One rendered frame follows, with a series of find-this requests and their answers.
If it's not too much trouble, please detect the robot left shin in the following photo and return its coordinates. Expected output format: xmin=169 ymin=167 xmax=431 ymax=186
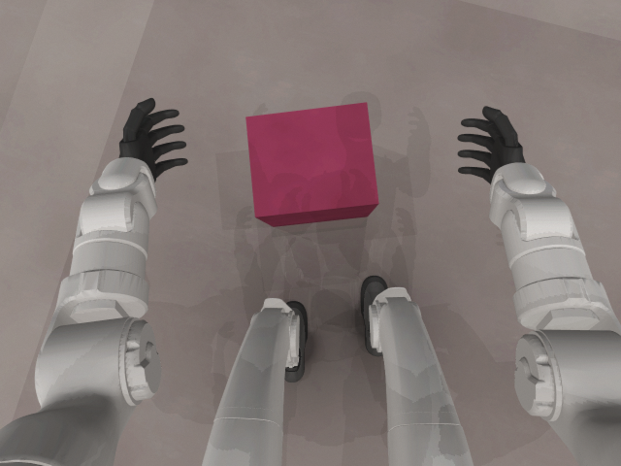
xmin=250 ymin=298 xmax=299 ymax=367

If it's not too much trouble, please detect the right robot foot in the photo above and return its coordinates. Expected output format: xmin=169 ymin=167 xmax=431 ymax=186
xmin=361 ymin=276 xmax=388 ymax=356

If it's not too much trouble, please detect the left robot forearm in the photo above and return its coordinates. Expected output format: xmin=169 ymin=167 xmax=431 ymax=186
xmin=35 ymin=157 xmax=158 ymax=405

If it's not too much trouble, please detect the right robot forearm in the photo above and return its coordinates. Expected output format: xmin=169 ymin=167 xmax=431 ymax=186
xmin=489 ymin=162 xmax=621 ymax=336

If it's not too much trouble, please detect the robot left upper arm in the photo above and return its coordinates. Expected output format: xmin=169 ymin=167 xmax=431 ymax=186
xmin=0 ymin=316 xmax=162 ymax=466

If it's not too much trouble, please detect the carton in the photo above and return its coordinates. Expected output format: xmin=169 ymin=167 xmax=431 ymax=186
xmin=245 ymin=102 xmax=379 ymax=227

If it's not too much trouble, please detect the robot right upper arm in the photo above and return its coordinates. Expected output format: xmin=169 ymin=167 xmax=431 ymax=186
xmin=514 ymin=330 xmax=621 ymax=466

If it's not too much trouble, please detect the robot right hand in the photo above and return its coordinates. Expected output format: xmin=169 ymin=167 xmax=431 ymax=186
xmin=457 ymin=106 xmax=526 ymax=184

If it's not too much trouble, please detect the robot left hand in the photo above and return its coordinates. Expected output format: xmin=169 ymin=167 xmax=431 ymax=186
xmin=119 ymin=98 xmax=188 ymax=182

